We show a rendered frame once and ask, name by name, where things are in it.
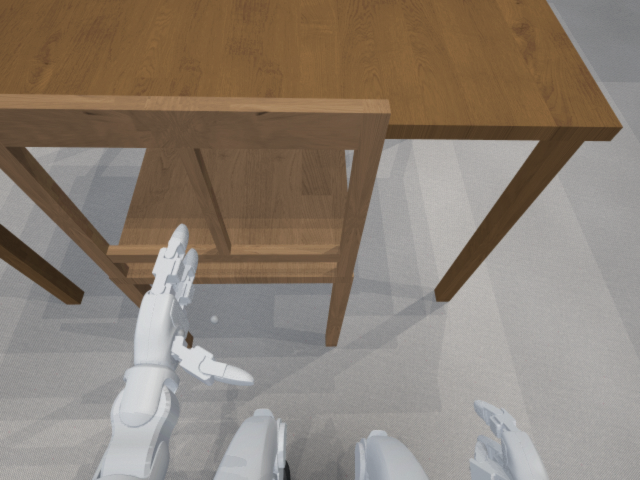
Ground left robot forearm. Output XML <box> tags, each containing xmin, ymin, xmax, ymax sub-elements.
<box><xmin>92</xmin><ymin>364</ymin><xmax>180</xmax><ymax>480</ymax></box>

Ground table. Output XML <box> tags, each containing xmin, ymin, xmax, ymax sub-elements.
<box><xmin>0</xmin><ymin>0</ymin><xmax>623</xmax><ymax>305</ymax></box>

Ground right robot hand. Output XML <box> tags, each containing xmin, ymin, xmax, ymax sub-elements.
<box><xmin>469</xmin><ymin>400</ymin><xmax>549</xmax><ymax>480</ymax></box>

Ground chair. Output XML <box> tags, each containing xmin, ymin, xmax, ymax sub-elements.
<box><xmin>0</xmin><ymin>94</ymin><xmax>391</xmax><ymax>348</ymax></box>

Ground left robot hand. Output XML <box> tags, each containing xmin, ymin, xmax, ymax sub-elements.
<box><xmin>134</xmin><ymin>224</ymin><xmax>254</xmax><ymax>386</ymax></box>

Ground robot right shin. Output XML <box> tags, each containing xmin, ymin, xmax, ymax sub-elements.
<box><xmin>367</xmin><ymin>430</ymin><xmax>387</xmax><ymax>440</ymax></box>

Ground left robot thigh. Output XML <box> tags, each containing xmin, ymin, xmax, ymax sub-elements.
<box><xmin>213</xmin><ymin>416</ymin><xmax>287</xmax><ymax>480</ymax></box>

